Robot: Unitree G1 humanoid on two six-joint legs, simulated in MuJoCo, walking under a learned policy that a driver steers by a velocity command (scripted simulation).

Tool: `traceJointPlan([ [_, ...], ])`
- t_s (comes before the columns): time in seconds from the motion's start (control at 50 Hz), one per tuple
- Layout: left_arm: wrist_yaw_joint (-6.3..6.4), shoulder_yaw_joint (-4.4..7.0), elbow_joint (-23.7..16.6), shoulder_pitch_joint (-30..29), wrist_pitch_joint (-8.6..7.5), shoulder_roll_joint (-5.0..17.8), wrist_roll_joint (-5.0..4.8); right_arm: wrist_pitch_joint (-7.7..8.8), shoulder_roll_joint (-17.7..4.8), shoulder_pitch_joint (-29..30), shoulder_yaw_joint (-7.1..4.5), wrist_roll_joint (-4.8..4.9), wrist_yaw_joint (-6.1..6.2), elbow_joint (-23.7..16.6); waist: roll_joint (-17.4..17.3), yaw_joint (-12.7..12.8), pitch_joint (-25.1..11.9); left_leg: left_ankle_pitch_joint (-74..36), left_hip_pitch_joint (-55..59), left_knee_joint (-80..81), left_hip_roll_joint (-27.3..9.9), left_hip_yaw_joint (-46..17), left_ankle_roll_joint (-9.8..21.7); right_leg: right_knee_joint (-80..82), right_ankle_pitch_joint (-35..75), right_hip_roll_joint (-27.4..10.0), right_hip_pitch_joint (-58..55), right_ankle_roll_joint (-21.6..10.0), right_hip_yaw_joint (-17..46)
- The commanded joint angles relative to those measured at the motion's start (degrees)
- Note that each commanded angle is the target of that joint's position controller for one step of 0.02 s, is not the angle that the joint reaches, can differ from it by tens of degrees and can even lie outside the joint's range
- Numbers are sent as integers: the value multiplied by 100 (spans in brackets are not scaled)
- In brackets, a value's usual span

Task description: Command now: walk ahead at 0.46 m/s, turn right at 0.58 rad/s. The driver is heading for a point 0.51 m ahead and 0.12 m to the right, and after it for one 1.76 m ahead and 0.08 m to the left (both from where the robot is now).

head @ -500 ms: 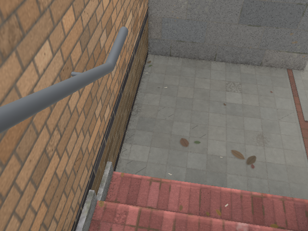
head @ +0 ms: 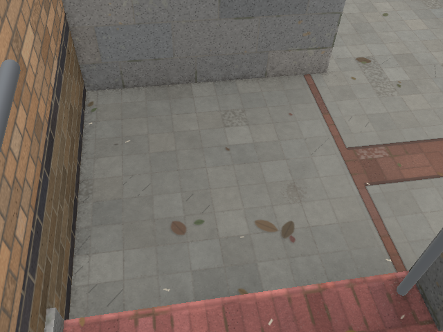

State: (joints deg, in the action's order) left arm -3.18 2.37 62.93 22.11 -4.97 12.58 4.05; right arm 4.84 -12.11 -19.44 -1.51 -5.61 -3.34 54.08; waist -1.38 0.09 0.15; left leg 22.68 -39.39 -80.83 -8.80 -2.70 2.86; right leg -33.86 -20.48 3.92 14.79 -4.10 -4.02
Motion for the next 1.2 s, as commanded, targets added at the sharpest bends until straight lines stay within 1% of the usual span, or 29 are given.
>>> traceJointPlan([
  [0.02, -98, 9, -661, -643, -297, 770, -72, -64, 112, -713, 61, -17, -42, -115, 278, -388, 415, -1951, 1414, 1435, 176, 334, -29, 724, 1490, -1289, 2993, -1506, 1176],
  [0.04, -115, 13, -900, -784, -329, 890, 119, 29, 13, -1375, 93, -50, -125, 67, 199, -601, 210, -2756, 2288, 1223, 382, 443, -120, -188, 1899, -1109, 3726, -1401, 949],
  [0.06, -8, -55, -795, -168, -442, 603, 127, 144, -103, -869, 104, -35, -67, -54, -47, -124, -13, -4058, 925, 2189, 47, -433, -443, -808, 2013, -1151, 2313, -1266, 1312],
  [0.1, 252, -166, -291, 1331, -448, 173, -131, 161, -496, 736, 70, 49, 124, -608, 238, 688, 60, -3714, -1249, 3438, -97, -520, -726, -1953, 1628, -1595, -71, -1066, 2275],
  [0.12, 394, -256, -461, 1449, -337, -119, -161, 102, -262, 1024, 254, 122, 55, -450, -283, 939, 240, -5711, -673, 5787, -423, -784, -580, -2275, 165, -1183, 210, -551, 1811],
  [0.16, 341, -200, -1157, 589, -101, 850, 375, -111, -289, 837, 160, 282, -14, -652, 330, 259, 296, -6275, 2654, 5318, 284, 147, -306, -2151, -909, -855, 3026, -441, 1704],
  [0.18, 231, -203, -1524, 6, -62, 988, 278, -121, -431, -98, 25, 264, -3, -618, 579, -445, 248, -5265, 4009, 4492, 633, 517, -326, -2353, -154, -868, 3945, -423, 1713],
  [0.22, 5, -175, -1691, 175, -29, 959, 3, -45, -1551, -1520, -495, 350, 185, -362, -119, -1158, 112, -5401, 5431, 5938, 354, 500, 130, -4153, -244, -358, 3612, 491, 1281],
  [0.24, -276, -189, -1641, 1230, -15, 344, -221, -53, -2177, -1711, -612, 153, 200, -544, -1614, -825, -1726, -9288, 7209, 4232, -1053, -702, 1491, -7090, -2729, 99, 3978, 1023, 926],
  [0.26, -376, -145, -2008, 1774, -23, 435, -349, -74, -2491, -1439, -654, 208, -82, -694, -2071, -440, -3090, -9550, 7590, 4097, -2181, -1880, 2521, -9788, -3750, 130, 4967, 910, 647],
  [0.28, -304, -143, -1989, 1379, 1, 600, -398, -51, -2127, -1335, -559, 69, -188, -646, -1296, -428, -2116, -8986, 6403, 4210, -2132, -1770, 2405, -10528, -3169, -80, 5830, 847, 603],
  [0.34, 159, -385, -2810, 169, 88, 182, -212, 159, -1365, 147, -199, 183, -216, -1209, -298, 377, -614, -4171, 2602, 5616, -2138, -1393, 1757, -9189, -1367, -882, 5073, 775, 982],
  [0.36, 74, -510, -2647, 446, 201, -138, -193, 123, -920, 282, -82, 150, -93, -1234, -3, 566, -81, -3358, 1604, 6086, -1902, -777, 1429, -8753, -1341, -1051, 4321, 741, 1056],
  [0.38, 31, -496, -2597, 803, 306, -178, -173, 156, -1081, 320, -152, 127, 0, -1130, -168, 687, 239, -2877, 827, 6420, -1603, -332, 1431, -8565, -1624, -864, 3717, 824, 675],
  [0.46, -147, -267, -2677, 365, 370, 311, 13, 268, -993, 31, -114, 63, 397, -991, -46, 83, -190, -1112, 1804, 5844, -943, 17, 929, -7024, 782, -890, 4260, 726, 580],
  [0.56, -103, -265, -3160, -582, 278, 296, -95, 249, -1165, -601, -185, -41, 401, -584, -154, -590, -47, -992, 3537, 6002, -1796, -822, 1649, -6175, 1124, -1118, 5944, 774, 1056],
  [0.62, -58, -235, -3275, -1195, 225, 317, 65, 293, -877, -778, -129, -77, 518, -457, -289, -804, 44, -8, 3627, 5908, -1558, -407, 1276, -5419, 1369, -1241, 6155, 575, 646],
  [0.68, -170, -158, -2993, -1301, 383, 402, 10, 310, -536, -392, 30, -11, 555, -500, -211, -727, 408, 1238, 2255, 6551, -1323, 348, 1057, -3358, 2023, -1239, 4459, 246, 73],
  [0.76, -195, -10, -3153, -1589, 513, 346, -201, 321, -994, -260, -142, -123, 650, -587, -345, -863, 444, 2174, 2343, 6970, -1703, 690, 782, -2483, 1511, -806, 3031, 134, -427],
  [0.88, -263, 257, -3188, -1519, 247, 380, -201, 175, -1233, -593, -476, 10, 808, -517, -164, -576, 205, -744, 3922, 5562, -1614, 1459, 391, 494, 1417, -368, 1257, -182, -527],
  [0.9, -161, 386, -2929, -940, 143, 462, -201, 174, -1177, -729, -511, 132, 726, -391, 282, -193, -191, -987, 3128, 4479, -1314, 1700, 136, 921, 2374, -270, -381, -293, -224],
  [0.92, 56, 496, -2862, -181, 113, 785, 66, 208, -556, -893, -395, 154, 675, -584, 1273, 45, -1265, 1069, 1696, 2504, -683, 2045, -263, 383, 4183, -1138, -2418, -619, 853],
  [0.94, 76, 658, -3054, 425, 145, 1499, 56, 388, -238, -580, -262, -21, 586, -1382, 1467, 185, -2552, 2391, -25, 1505, -31, 909, -534, 412, 3542, -2446, -4146, -1694, 3250],
  [0.96, -14, 542, -2732, 1079, 2, 1104, 89, 468, -446, 1155, -216, 341, 557, -1946, 425, 959, -1013, 1817, -1812, 1215, 571, -116, -441, 1028, 1710, -2504, -3382, -1502, 3934],
  [0.98, -70, 572, -2484, 1079, -125, 1178, -124, 516, -387, 1518, -186, 407, 610, -2060, 483, 875, -261, 1454, -2347, 860, 429, -238, -439, 1137, 1206, -2317, -2599, -1376, 3442],
  [1.02, -232, 526, -2594, 248, -134, 978, -428, 477, -828, 509, -310, 154, 684, -1752, 688, 53, -242, 1004, -1552, 558, 169, -272, -492, 1182, 1705, -2136, -1052, -1591, 2780],
  [1.1, -90, 414, -2779, -960, -56, 1030, -250, 120, -763, -328, -285, 109, 427, -1348, 259, -665, -282, -727, 662, 473, 524, -68, -497, 1787, 1236, -1383, 1846, -1332, 2004],
  [1.14, 3, 336, -2541, -996, -157, 888, -196, 67, -756, -790, -250, -22, 111, -1061, 336, -718, -379, -1823, 1148, 758, 532, -49, -415, 1540, 1689, -1040, 1962, -951, 1494],
  [1.2, -16, 251, -2410, -921, -171, 748, -152, 108, -917, -358, -279, 158, -65, -1314, 219, -484, -481, -1590, 1486, 1046, 410, -158, -691, 711, 2234, -1226, 1707, -929, 1554],
])
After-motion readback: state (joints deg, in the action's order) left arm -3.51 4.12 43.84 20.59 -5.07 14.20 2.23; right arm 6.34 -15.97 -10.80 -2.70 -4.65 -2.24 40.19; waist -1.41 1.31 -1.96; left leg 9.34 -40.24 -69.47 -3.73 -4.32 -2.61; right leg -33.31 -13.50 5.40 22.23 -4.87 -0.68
